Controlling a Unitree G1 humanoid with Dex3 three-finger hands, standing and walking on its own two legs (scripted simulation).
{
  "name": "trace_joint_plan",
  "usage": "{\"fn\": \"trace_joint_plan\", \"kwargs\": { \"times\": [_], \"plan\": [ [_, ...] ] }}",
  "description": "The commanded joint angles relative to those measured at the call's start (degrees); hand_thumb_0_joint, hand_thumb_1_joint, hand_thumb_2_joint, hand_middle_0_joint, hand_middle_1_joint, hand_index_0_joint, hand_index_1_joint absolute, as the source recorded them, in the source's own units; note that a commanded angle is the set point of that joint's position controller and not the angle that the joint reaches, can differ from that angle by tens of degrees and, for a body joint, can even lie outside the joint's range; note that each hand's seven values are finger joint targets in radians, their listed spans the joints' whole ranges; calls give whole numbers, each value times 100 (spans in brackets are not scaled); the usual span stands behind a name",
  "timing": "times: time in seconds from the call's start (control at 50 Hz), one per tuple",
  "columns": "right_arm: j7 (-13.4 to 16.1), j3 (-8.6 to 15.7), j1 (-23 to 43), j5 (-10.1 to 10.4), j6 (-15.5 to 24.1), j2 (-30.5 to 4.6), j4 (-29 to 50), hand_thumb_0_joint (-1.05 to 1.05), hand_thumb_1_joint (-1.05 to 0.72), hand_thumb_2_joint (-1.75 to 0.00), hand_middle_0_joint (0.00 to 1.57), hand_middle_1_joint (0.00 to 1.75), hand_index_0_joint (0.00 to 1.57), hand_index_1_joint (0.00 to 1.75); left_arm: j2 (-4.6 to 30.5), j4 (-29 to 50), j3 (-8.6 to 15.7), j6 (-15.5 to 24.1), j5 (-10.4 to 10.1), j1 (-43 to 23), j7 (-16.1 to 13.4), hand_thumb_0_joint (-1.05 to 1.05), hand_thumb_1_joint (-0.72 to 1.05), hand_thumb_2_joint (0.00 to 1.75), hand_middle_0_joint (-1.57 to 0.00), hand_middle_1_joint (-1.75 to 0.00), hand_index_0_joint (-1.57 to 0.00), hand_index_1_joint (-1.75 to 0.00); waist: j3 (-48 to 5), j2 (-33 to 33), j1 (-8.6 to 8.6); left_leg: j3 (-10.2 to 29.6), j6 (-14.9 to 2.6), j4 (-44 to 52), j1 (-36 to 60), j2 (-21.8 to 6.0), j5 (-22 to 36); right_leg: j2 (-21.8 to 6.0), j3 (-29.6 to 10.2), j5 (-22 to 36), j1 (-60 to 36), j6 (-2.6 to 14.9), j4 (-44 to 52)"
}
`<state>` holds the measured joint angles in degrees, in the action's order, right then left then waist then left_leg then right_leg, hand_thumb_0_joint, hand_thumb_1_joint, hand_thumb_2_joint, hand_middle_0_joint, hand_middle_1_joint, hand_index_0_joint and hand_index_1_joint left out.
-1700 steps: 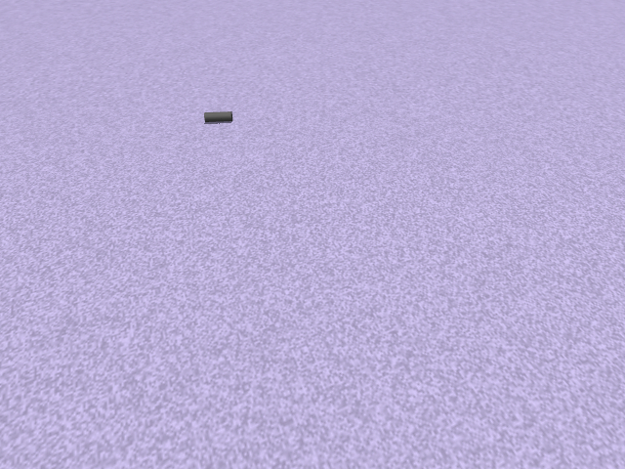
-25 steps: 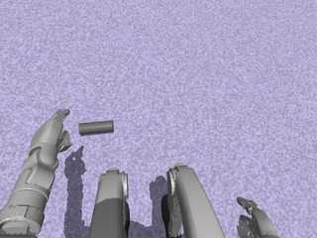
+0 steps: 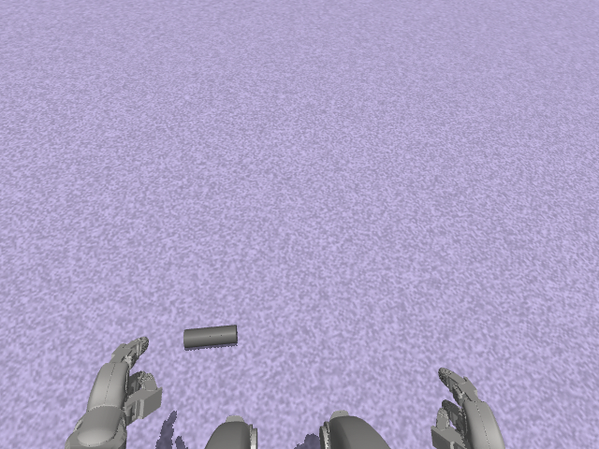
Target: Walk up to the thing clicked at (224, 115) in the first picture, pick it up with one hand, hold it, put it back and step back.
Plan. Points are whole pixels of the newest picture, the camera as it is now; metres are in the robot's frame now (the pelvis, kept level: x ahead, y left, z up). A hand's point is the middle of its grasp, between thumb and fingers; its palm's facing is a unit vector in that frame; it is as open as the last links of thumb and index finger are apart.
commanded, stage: home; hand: left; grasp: from above
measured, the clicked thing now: (211, 336) +0.50 +0.20 -0.65
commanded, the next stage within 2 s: none
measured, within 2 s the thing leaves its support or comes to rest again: neither
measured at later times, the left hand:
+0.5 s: hand (136, 424) +0.19 +0.18 -0.01, palm faces +0.06 -0.98 -0.19, open 7.4 cm
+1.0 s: hand (144, 422) +0.19 +0.17 -0.01, palm faces +0.05 -0.98 -0.20, open 7.4 cm
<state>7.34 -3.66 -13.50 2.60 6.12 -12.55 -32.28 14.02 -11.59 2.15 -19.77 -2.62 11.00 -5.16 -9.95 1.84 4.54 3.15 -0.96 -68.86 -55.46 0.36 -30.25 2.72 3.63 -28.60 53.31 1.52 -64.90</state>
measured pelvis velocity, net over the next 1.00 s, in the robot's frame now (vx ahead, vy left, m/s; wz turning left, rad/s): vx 0.03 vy -0.01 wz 0.02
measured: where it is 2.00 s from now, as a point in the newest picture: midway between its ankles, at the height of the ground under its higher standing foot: outside the picture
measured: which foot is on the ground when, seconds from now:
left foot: down 0.00-1.00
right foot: down 0.00-1.00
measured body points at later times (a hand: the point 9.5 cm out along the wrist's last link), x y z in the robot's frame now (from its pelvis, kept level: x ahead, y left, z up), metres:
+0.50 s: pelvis +0.03 +0.00 +0.04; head +0.04 +0.01 +0.49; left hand +0.18 +0.23 +0.01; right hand +0.21 -0.24 -0.01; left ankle +0.03 +0.10 -0.64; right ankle +0.03 -0.11 -0.64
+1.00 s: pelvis +0.03 -0.01 +0.04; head +0.05 -0.01 +0.49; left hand +0.18 +0.22 +0.01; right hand +0.18 -0.25 -0.03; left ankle +0.03 +0.10 -0.64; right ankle +0.03 -0.11 -0.64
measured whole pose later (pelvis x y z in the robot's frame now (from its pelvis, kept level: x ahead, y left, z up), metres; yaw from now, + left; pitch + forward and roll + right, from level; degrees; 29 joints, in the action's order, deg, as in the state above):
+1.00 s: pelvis +0.03 -0.01 +0.04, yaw +1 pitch +10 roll -2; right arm 9.9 -2.5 -17.8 0.5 12.6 -13.1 -30.8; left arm 13.1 4.8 1.0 -24.0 -3.2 28.3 -0.8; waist -9.5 2.5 2.3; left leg 3.3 -0.4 -56.5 -38.1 0.4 -28.2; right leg 2.7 3.2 -27.0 36.2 2.0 -53.2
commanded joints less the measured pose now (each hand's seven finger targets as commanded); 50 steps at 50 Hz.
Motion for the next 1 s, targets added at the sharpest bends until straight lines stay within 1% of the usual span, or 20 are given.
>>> {"fn": "trace_joint_plan", "kwargs": {
  "times": [0.0,0.08,0.1,0.12,0.16,0.2,0.26,0.36,0.46,0.48,0.52,0.56,0.58,0.62,0.64,0.74,0.82,0.84,0.86,0.98],
  "plan": [
    [207,323,4,-14,366,-702,915,0,-90,-90,20,30,20,30,484,1672,260,76,-140,394,-22,0,90,90,-20,-30,-20,-30,-1163,298,-23,39,-13,1557,1664,11,1548,-22,-155,1412,-1531,10,1464],
    [290,355,-93,-57,477,-676,1060,0,-90,-90,20,30,20,30,481,2251,242,-16,-130,1072,41,0,90,90,-20,-30,-20,-30,-979,221,-66,50,-26,1837,2040,3,1909,-5,-105,1701,-1894,5,1764],
    [311,349,-85,-61,508,-660,1108,0,-90,-90,20,30,20,30,489,2404,257,-40,-135,1253,56,0,90,90,-20,-30,-20,-30,-924,145,-123,35,-43,1876,2081,12,1891,2,-103,1708,-1968,-12,1834],
    [320,352,-91,-71,540,-653,1123,0,-90,-90,20,30,20,30,432,2527,200,-59,-125,1321,79,0,90,90,-20,-30,-20,-30,-836,208,-92,28,-37,1932,2114,10,1924,2,-98,1726,-1964,4,1858],
    [349,379,-86,-95,601,-661,1157,0,-90,-90,20,30,20,30,449,2665,249,-106,-110,1593,116,0,90,90,-20,-30,-20,-30,-711,114,-144,45,-51,2003,2181,-1,2006,10,-60,1768,-2046,-6,1930],
    [361,381,-95,-105,641,-671,1201,0,-90,-90,20,30,20,30,430,2749,187,-151,-97,1732,175,0,90,90,-20,-30,-20,-30,-528,49,-149,50,-67,2073,2207,-1,1986,3,-42,1745,-2060,-16,2009],
    [375,392,-80,-134,722,-701,1194,0,-90,-90,20,30,20,30,432,2826,145,-213,-71,1655,254,0,90,90,-20,-30,-20,-30,-321,94,-73,28,-68,2162,2240,4,1789,-6,-46,1558,-1971,-19,2084],
    [378,402,-12,-176,859,-728,1162,0,-90,-90,20,30,20,30,482,2638,217,-225,-31,1552,343,0,90,90,-20,-30,-20,-30,-47,-39,-107,37,-89,2178,2118,22,1448,-47,-63,1264,-1880,-65,2163],
    [352,403,4,-182,950,-745,1177,0,-90,-90,20,30,20,30,495,2823,255,-215,-47,1583,371,0,90,90,-20,-30,-20,-30,-366,163,-172,31,-47,2170,2330,28,1708,-61,-83,1480,-2077,-50,2072],
    [353,405,22,-184,961,-742,1174,0,-90,-90,20,30,20,30,534,2804,271,-212,-17,1616,358,0,90,90,-20,-30,-20,-30,-338,159,-219,30,-52,2154,2283,38,1710,-65,-78,1503,-2090,-59,2076],
    [346,397,50,-191,977,-731,1147,0,-90,-90,20,30,20,30,543,2821,253,-184,-12,1524,357,0,90,90,-20,-30,-20,-30,-348,183,-181,28,-49,2155,2277,49,1665,-62,-91,1468,-2098,-60,2084],
    [342,405,9,-184,963,-750,1146,0,-90,-90,20,30,20,30,585,2799,294,-186,1,1618,345,0,90,90,-20,-30,-20,-30,-413,211,-220,8,-55,2117,2331,48,1774,-76,-121,1583,-2141,-54,2070],
    [342,400,2,-178,957,-736,1169,0,-90,-90,20,30,20,30,524,2753,231,-193,5,1653,345,0,90,90,-20,-30,-20,-30,-417,137,-197,8,-64,2099,2289,56,1768,-77,-127,1592,-2122,-63,2078],
    [335,396,16,-186,965,-735,1143,0,-90,-90,20,30,20,30,507,2820,248,-184,-24,1611,341,0,90,90,-20,-30,-20,-30,-460,103,-164,30,-56,2090,2298,44,1847,-74,-120,1645,-2160,-55,2045],
    [332,394,16,-185,965,-745,1108,0,-90,-90,20,30,20,30,530,2763,268,-188,-26,1603,344,0,90,90,-20,-30,-20,-30,-417,193,-229,47,-33,2129,2289,26,1866,-74,-103,1622,-2177,-42,2016],
    [327,399,58,-189,979,-740,1142,0,-90,-90,20,30,20,30,507,2729,264,-158,-43,1559,352,0,90,90,-20,-30,-20,-30,-240,106,-219,71,-50,2185,2141,25,1452,-56,-84,1273,-2025,-58,2085],
    [344,421,22,-175,998,-765,1153,0,-90,-90,20,30,20,30,563,2840,303,-155,-65,1610,355,0,90,90,-20,-30,-20,-30,-405,-101,-234,-26,-96,2034,2218,51,1563,-97,-165,1468,-2100,-105,2155],
    [343,417,16,-182,1008,-750,1117,0,-90,-90,20,30,20,30,478,2689,235,-173,-65,1679,367,0,90,90,-20,-30,-20,-30,-460,-98,-172,-24,-91,1998,2236,56,1674,-94,-176,1595,-2121,-111,2117],
    [337,419,-9,-189,1016,-756,1100,0,-90,-90,20,30,20,30,493,2718,271,-167,-74,1674,372,0,90,90,-20,-30,-20,-30,-465,-38,-217,-19,-71,2012,2214,50,1729,-97,-161,1624,-2158,-95,2071],
    [349,431,8,-189,1013,-748,1092,0,-90,-90,20,30,20,30,553,2777,273,-158,-42,1580,375,0,90,90,-20,-30,-20,-30,-394,68,-207,-6,-62,2067,2200,39,1533,-84,-159,1401,-2043,-88,2101]
  ]
}}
